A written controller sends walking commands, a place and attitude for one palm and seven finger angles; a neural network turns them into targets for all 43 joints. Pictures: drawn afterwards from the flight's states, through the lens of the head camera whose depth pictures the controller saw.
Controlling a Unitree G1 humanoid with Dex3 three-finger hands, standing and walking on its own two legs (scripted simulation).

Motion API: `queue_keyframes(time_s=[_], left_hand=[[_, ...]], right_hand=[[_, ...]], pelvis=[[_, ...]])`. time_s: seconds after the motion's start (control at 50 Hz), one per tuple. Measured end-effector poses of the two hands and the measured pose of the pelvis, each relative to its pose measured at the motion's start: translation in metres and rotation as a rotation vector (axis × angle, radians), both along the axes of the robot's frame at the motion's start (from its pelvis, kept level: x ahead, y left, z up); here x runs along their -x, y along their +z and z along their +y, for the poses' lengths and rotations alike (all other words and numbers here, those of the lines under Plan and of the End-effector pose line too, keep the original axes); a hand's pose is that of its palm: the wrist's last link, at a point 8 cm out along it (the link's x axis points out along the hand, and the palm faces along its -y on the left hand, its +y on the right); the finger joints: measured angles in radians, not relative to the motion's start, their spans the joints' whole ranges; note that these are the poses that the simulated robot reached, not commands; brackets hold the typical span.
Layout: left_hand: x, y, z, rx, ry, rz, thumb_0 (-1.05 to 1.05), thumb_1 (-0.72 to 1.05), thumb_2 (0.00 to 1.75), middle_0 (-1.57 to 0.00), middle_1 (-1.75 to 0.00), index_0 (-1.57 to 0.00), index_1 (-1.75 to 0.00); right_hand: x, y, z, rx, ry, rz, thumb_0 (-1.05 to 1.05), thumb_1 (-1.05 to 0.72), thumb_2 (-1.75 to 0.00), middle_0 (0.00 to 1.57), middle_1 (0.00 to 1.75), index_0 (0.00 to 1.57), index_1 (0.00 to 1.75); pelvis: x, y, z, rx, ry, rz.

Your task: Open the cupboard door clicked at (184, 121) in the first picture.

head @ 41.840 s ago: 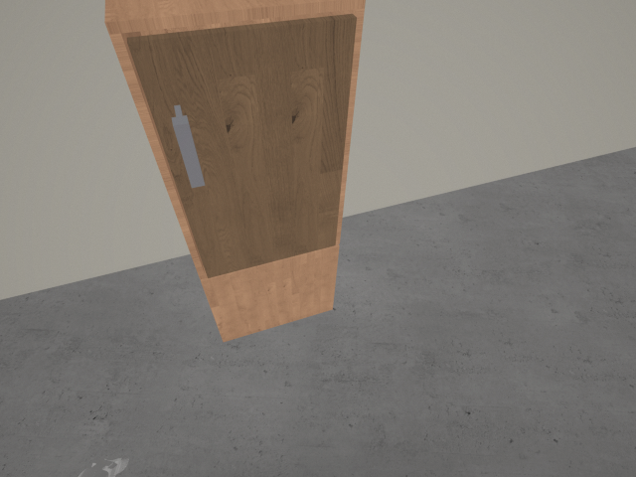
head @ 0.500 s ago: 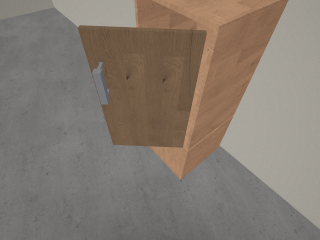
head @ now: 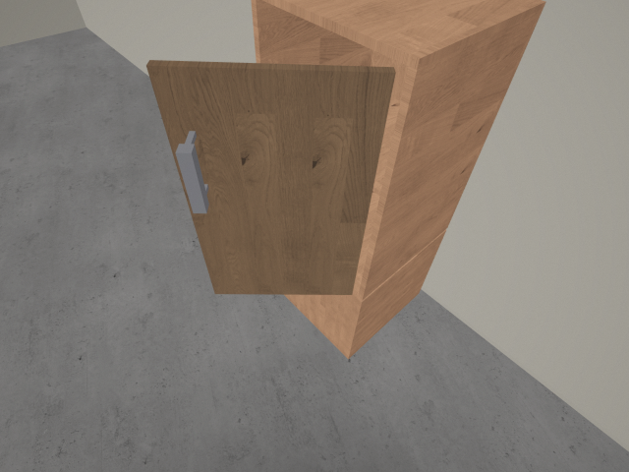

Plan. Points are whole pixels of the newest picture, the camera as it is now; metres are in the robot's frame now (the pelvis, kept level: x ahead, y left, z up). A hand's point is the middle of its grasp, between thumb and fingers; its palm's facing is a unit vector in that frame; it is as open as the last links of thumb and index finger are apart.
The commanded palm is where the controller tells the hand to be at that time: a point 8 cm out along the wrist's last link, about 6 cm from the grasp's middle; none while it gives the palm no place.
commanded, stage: look again from close up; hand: left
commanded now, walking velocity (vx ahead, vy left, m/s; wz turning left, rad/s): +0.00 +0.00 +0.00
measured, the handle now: (196, 172) +0.56 +0.22 +0.05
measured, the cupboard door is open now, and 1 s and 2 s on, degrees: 48 48 48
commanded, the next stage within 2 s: shuffle to correct the standing spot in 0.30 s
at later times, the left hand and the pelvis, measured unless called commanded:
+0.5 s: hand out of the picture -0.10 +0.21 -0.19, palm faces +0.04 -0.98 -0.18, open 7.4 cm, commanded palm none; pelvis -0.07 +0.04 +0.00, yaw +1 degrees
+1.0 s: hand out of the picture -0.06 +0.23 -0.18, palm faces +0.01 -0.99 -0.11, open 7.3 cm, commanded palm none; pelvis -0.08 +0.06 +0.01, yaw -1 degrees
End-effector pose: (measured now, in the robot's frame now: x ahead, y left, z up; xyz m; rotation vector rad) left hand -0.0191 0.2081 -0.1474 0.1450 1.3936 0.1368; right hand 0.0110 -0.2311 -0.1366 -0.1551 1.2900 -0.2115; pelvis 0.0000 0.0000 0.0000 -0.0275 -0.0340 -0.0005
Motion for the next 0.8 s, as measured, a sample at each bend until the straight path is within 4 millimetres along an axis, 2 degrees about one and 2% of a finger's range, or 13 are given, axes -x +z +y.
queue_keyframes(time_s=[0.06, 0.14, 0.3, 0.38, 0.46, 0.56, 0.68, 0.74, 0.8], left_hand=[[-0.007, -0.008, 0.013, -0.003, 0.021, -0.052, 0.0, 0.9, 0.9, -0.2, -0.3, -0.2, -0.3], [-0.01, -0.012, 0.025, -0.013, 0.02, -0.109, 0.0, 0.91, 0.9, -0.2, -0.3, -0.2, -0.3], [0.015, -0.011, 0.043, 0.001, -0.005, -0.104, 0.0, 0.91, 0.9, -0.2, -0.3, -0.2, -0.29], [0.037, -0.012, 0.051, 0.005, 0.002, -0.073, 0.0, 0.91, 0.9, -0.2, -0.3, -0.2, -0.29], [0.068, -0.011, 0.056, 0.004, 0.022, -0.021, 0.0, 0.91, 0.9, -0.2, -0.3, -0.2, -0.29], [0.119, -0.005, 0.054, 0.012, 0.067, 0.074, 0.0, 0.91, 0.9, -0.2, -0.3, -0.19, -0.29], [0.183, -0.004, 0.041, 0.047, 0.15, 0.203, 0.0, 0.91, 0.9, -0.2, -0.3, -0.19, -0.29], [0.19, -0.014, 0.039, 0.083, 0.133, 0.249, 0.0, 0.91, 0.9, -0.2, -0.3, -0.19, -0.29], [0.175, -0.028, 0.043, 0.114, 0.091, 0.232, 0.01, 0.91, 0.9, -0.2, -0.3, -0.19, -0.29]], right_hand=[[0.001, -0.002, 0.004, 0.014, 0.016, -0.025, 0.0, -0.91, -0.9, 0.2, 0.3, 0.19, 0.3], [0.004, -0.009, 0.016, 0.001, 0.044, -0.029, 0.0, -0.91, -0.9, 0.2, 0.3, 0.19, 0.3], [0.024, 0.0, 0.03, 0.006, 0.049, -0.055, 0.0, -0.93, -0.9, 0.2, 0.3, 0.2, 0.3], [0.039, 0.002, 0.035, 0.008, 0.056, -0.028, 0.0, -0.92, -0.9, 0.2, 0.3, 0.2, 0.3], [0.053, 0.003, 0.039, 0.005, 0.063, 0.009, 0.0, -0.91, -0.9, 0.2, 0.3, 0.2, 0.3], [0.065, 0.004, 0.042, -0.005, 0.07, 0.039, 0.0, -0.91, -0.9, 0.2, 0.3, 0.2, 0.3], [0.067, 0.009, 0.044, 0.013, 0.071, 0.044, 0.0, -0.91, -0.9, 0.2, 0.3, 0.2, 0.3], [0.07, 0.011, 0.05, 0.028, 0.042, 0.004, 0.0, -0.91, -0.9, 0.2, 0.3, 0.2, 0.3], [0.085, 0.003, 0.059, 0.044, 0.022, -0.006, 0.0, -0.91, -0.9, 0.2, 0.3, 0.2, 0.3]], pelvis=[[0.002, -0.007, 0.006, -0.004, 0.009, 0.001], [0.019, -0.012, 0.014, -0.015, -0.002, 0.003], [0.043, -0.009, 0.029, -0.006, 0.001, -0.001], [0.053, -0.008, 0.035, -0.007, 0.006, 0.009], [0.063, -0.006, 0.039, -0.006, 0.012, 0.019], [0.072, -0.001, 0.041, 0.0, 0.019, 0.026], [0.081, -0.001, 0.045, 0.008, 0.033, 0.03], [0.079, -0.006, 0.051, 0.007, 0.017, 0.031], [0.082, -0.016, 0.06, 0.005, 0.009, 0.029]])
